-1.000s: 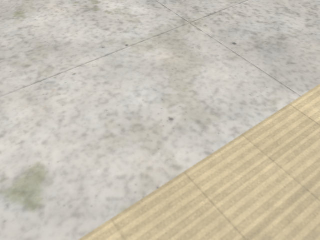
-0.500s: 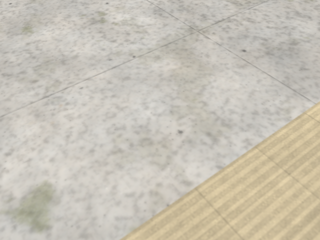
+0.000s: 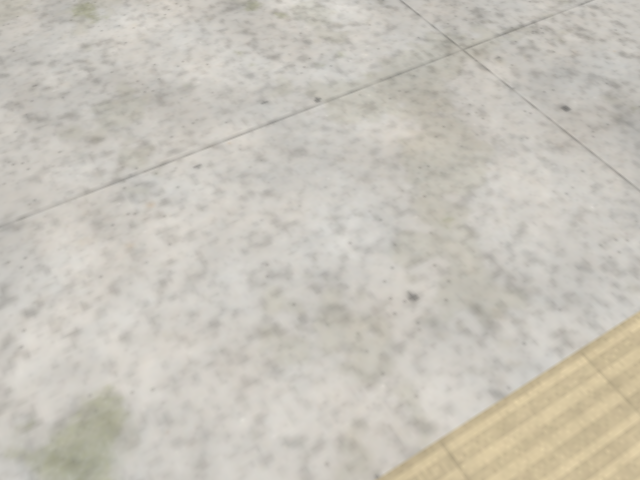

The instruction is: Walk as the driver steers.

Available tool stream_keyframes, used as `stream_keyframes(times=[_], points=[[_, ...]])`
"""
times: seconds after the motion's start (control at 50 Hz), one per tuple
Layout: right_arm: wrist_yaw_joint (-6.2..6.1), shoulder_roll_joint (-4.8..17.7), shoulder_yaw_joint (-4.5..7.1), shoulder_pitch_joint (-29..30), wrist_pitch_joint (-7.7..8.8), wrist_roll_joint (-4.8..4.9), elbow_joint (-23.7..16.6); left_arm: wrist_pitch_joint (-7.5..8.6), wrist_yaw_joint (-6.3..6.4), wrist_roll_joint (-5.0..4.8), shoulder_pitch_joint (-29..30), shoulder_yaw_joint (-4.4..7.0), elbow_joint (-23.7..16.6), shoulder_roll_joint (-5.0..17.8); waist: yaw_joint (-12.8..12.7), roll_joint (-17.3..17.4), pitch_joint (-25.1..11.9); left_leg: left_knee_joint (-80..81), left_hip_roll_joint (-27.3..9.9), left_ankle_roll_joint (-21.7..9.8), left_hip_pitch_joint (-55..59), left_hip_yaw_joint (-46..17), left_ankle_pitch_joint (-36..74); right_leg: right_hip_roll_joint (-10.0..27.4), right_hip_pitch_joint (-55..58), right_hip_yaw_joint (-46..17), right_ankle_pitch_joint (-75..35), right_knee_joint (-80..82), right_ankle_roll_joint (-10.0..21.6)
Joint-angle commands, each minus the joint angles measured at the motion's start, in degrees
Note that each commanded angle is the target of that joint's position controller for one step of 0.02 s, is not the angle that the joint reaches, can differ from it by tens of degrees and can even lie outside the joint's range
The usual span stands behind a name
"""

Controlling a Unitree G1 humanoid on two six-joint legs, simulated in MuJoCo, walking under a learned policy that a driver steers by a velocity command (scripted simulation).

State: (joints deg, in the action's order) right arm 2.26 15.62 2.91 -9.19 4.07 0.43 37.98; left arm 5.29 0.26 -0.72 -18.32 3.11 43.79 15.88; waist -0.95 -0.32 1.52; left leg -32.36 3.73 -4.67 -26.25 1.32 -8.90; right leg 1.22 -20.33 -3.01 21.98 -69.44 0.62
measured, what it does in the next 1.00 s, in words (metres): walks ahead, turning left: right foot, then left foot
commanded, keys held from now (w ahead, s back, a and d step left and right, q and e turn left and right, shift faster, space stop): w+q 1.00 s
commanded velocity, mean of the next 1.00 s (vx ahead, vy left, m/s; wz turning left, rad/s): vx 0.50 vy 0.00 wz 0.54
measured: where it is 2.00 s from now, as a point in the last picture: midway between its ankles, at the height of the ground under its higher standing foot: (142, 295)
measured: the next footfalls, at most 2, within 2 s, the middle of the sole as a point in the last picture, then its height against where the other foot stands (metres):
right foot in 0.40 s outside the picture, level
left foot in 0.90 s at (210, 432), level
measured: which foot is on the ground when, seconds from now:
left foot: down 0.00-0.42, up 0.44-0.88, down 0.90-1.00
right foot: up 0.00-0.38, down 0.40-0.92, up 0.94-1.00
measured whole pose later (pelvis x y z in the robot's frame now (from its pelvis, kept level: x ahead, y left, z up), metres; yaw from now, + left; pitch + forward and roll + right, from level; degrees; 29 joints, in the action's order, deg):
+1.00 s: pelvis +0.48 +0.14 +0.00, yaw +35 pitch +2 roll -1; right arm 2.2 17.0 3.7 -8.4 1.9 1.1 33.5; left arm 5.3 0.1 -1.1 -15.0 3.3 45.3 17.9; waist -1.9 0.0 4.1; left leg -35.7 3.5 -5.0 -26.9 0.7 -11.0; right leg 3.7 -17.9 -0.4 25.0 -68.2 -1.1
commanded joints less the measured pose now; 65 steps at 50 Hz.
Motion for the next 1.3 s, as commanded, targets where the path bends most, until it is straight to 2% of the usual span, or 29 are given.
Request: stream_keyframes(times=[0.02,0.08,0.16,0.3,0.34,0.38,0.4,0.42,0.44,0.46,0.48,0.5,0.54,0.64,0.72,0.82,0.86,0.88,0.9,0.92,0.94,0.96,0.98,1.0,1.02,1.04,1.12,1.2,1.3], points=[[-0.39,6.89,1.99,-3.13,0.69,-1.30,-3.46,1.72,0.60,1.05,2.32,1.52,-6.73,6.07,0.45,2.12,-5.88,19.12,-14.75,-10.60,17.06,-26.45,-3.10,5.48,-17.81,-2.96,-7.25,-0.54,0.72],[-0.79,6.25,1.90,-2.80,1.31,-0.42,-2.72,0.20,1.15,1.69,2.14,1.39,-6.71,5.14,-1.18,3.64,-4.29,21.53,-12.80,-11.80,10.85,-22.39,-0.74,5.52,-16.62,-1.97,-8.81,5.19,-1.10],[-2.07,8.20,2.52,-6.68,0.92,0.14,-0.87,0.19,1.24,1.96,11.35,0.54,-8.82,3.49,1.66,2.87,-1.85,21.22,-10.78,-10.30,9.10,-18.46,3.35,4.06,-17.86,-1.65,-20.92,20.45,-3.21],[-2.88,8.89,2.86,-13.27,-0.86,1.26,1.31,2.02,-0.82,0.38,23.52,0.30,-11.61,3.83,6.25,4.69,-1.56,14.68,-10.73,-8.59,15.11,-22.75,-0.34,-1.09,-11.47,-1.74,-23.87,38.98,-3.37],[-3.05,8.97,3.00,-13.10,-1.44,1.09,1.18,2.60,-1.29,0.14,22.54,0.97,-11.59,5.11,5.14,6.46,-2.32,11.48,-11.11,-7.86,17.47,-25.82,0.89,-2.21,-7.64,-1.81,-19.17,42.02,-2.36],[-3.09,7.65,2.73,-11.42,-1.81,1.07,0.39,3.04,-1.06,0.07,15.56,2.12,-9.94,6.59,1.03,7.91,-5.01,5.58,-8.84,-5.75,16.50,-26.05,5.01,-2.15,3.41,-0.67,-17.57,46.30,0.23],[-2.88,5.03,1.85,-10.03,-1.48,0.64,-0.75,3.24,-0.55,0.93,7.98,3.08,-9.06,8.96,-2.86,6.12,-10.90,-5.11,-6.28,-3.50,11.41,-22.82,5.37,3.95,16.55,-5.18,-17.45,44.58,3.62],[-2.82,1.55,0.75,-13.92,-0.88,0.89,-2.18,2.93,0.10,2.10,-0.96,4.33,-8.06,13.94,-4.11,-5.39,-19.98,-24.12,0.61,0.96,-5.65,-14.24,-8.12,17.21,38.70,-22.40,-14.71,43.88,11.21],[-2.98,3.60,0.59,-17.08,-0.45,1.62,-2.97,2.08,-0.38,0.98,-4.13,4.41,-5.98,12.96,-3.35,-17.98,-22.42,-36.33,0.43,2.66,-18.57,-11.18,-25.44,24.62,43.81,-40.69,-2.50,48.66,16.23],[-3.04,8.45,1.92,-13.98,-0.68,2.00,-2.29,1.64,-0.17,0.57,-1.84,3.22,-7.07,8.08,-4.35,-10.37,-14.87,-41.94,-2.98,3.42,-22.89,-11.94,-20.93,22.57,37.87,-36.34,3.68,50.52,14.25],[-2.97,9.23,2.26,-9.10,-1.12,1.36,-3.25,1.09,0.07,0.73,0.69,2.53,-7.45,6.09,-4.42,-6.03,-9.01,-43.15,-4.83,3.86,-23.03,-9.92,-15.83,19.89,30.94,-27.94,0.39,51.30,11.91],[-2.78,8.34,2.30,-6.66,-1.35,0.72,-4.10,0.73,0.08,0.98,3.24,1.97,-7.32,4.91,-3.18,-3.90,-5.06,-41.48,-6.29,4.11,-21.63,-9.17,-12.17,17.16,24.22,-22.03,-5.06,53.07,10.80],[-2.15,6.27,2.33,-6.21,-1.96,0.91,-4.76,0.71,-0.01,1.46,5.95,1.42,-6.59,3.64,-0.47,-5.84,-1.26,-38.59,-8.67,4.21,-17.60,-8.43,-8.94,13.71,15.54,-13.87,-11.30,56.49,9.48],[-1.80,3.66,1.47,-3.26,-2.76,0.58,-5.80,1.40,-0.05,1.24,5.54,2.47,-3.05,6.67,0.38,-4.18,-0.28,-30.46,-9.95,5.85,-18.13,-7.15,-1.57,13.59,13.28,-2.76,-23.64,59.72,10.54],[-0.44,2.71,0.77,3.66,-2.07,0.71,-7.08,0.78,0.33,0.77,4.46,2.77,-1.18,8.74,-2.02,-3.37,0.63,-16.14,-9.52,4.90,-14.71,-4.01,9.30,12.28,14.87,4.90,-25.61,59.34,8.49],[1.10,3.64,0.96,9.60,-2.12,1.06,-10.02,-0.50,0.26,-0.73,1.31,3.67,0.95,11.96,-3.15,-3.62,2.58,-6.38,-7.90,1.69,-11.85,-0.05,4.35,15.02,21.73,8.66,-30.11,56.86,6.63],[1.14,5.68,2.07,6.64,-2.47,0.55,-10.07,-1.18,0.52,-1.18,1.42,4.24,1.04,13.82,-0.47,-5.29,-0.20,-4.71,-4.10,-0.77,-4.50,3.50,-1.93,14.89,23.63,11.41,-49.42,49.03,5.38],[0.97,7.55,3.28,0.24,-2.67,0.47,-8.61,-1.65,0.72,-1.36,1.80,4.36,0.99,14.34,3.53,-5.07,-3.76,-1.92,-1.34,-2.49,4.30,5.21,-1.58,13.68,22.80,13.37,-57.34,39.82,4.32],[0.23,10.87,5.21,-10.06,-2.98,0.74,-5.75,-1.75,1.00,-1.05,1.01,3.72,0.73,12.72,8.32,-3.25,-8.97,0.30,0.67,-4.69,20.07,4.45,1.52,11.49,15.57,14.80,-55.81,26.51,2.51],[-1.05,16.67,6.72,-16.34,-3.38,1.10,-4.64,-1.30,0.85,1.30,-1.02,1.93,-1.47,7.45,8.53,8.40,-14.16,1.01,-11.87,-10.20,39.43,-16.00,1.32,6.76,-5.00,15.11,-22.76,5.62,-0.58],[-0.72,19.02,6.26,-14.14,-2.47,1.27,-6.72,0.68,0.21,1.41,-2.08,0.28,-4.47,4.51,4.73,17.31,-23.91,12.21,-22.82,-20.15,49.89,-48.27,-10.11,-3.41,-20.97,3.43,11.54,-9.75,-2.31],[-0.30,13.86,4.84,-14.33,-1.75,0.73,-6.82,2.12,-0.51,-0.62,4.22,1.65,-5.35,10.02,8.22,9.25,-21.72,15.26,-21.94,-16.93,48.38,-45.16,-12.66,-0.11,-27.06,-3.05,7.70,-12.14,-1.46],[-0.38,11.78,4.15,-12.64,-1.22,0.45,-6.18,2.84,-0.72,-1.53,7.19,1.36,-6.34,9.76,7.23,7.34,-14.16,15.11,-20.04,-14.80,40.95,-37.05,-9.23,1.88,-28.38,-1.85,3.13,-9.35,-0.45],[-0.47,10.58,3.71,-8.83,-0.98,0.47,-6.42,3.04,-0.18,-0.39,7.49,1.11,-5.97,8.73,4.33,1.57,-9.53,15.08,-17.54,-12.92,31.78,-30.91,-3.09,4.26,-25.37,-1.75,-0.91,-4.23,-0.47],[-0.57,8.94,3.12,-5.68,-0.82,0.13,-6.85,2.65,0.20,0.85,7.05,1.53,-5.56,9.23,2.05,1.90,-7.37,15.68,-15.58,-11.93,25.03,-26.57,3.18,5.77,-21.31,-1.91,-3.17,0.21,-0.79],[-0.75,8.44,2.80,-3.89,-0.76,-0.36,-7.40,1.94,0.09,1.12,6.02,1.69,-5.35,9.31,0.40,3.20,-6.32,17.02,-14.33,-11.84,20.50,-24.84,6.26,6.34,-18.16,-2.06,-4.60,1.86,-1.14],[-1.99,9.21,2.99,-4.90,-0.24,0.02,-5.43,0.33,0.24,1.99,8.62,1.01,-5.86,6.67,-0.01,2.59,-3.72,19.04,-11.87,-12.36,13.16,-19.44,13.62,4.91,-16.89,-0.41,-10.70,11.66,-4.10],[-2.96,9.95,3.26,-8.18,-0.80,0.67,-3.25,0.71,-0.46,1.59,17.88,-0.15,-7.90,4.23,3.44,4.29,-1.99,17.83,-8.44,-8.98,10.96,-16.43,8.68,1.48,-13.02,0.01,-24.99,29.51,-4.60],[-3.16,9.50,3.16,-12.15,-1.28,1.11,-0.64,1.69,-1.84,0.52,22.09,0.41,-9.33,6.23,5.12,5.70,-1.48,13.40,-11.18,-7.62,16.18,-22.02,2.86,-0.44,-8.97,-1.29,-25.89,39.21,-2.90]])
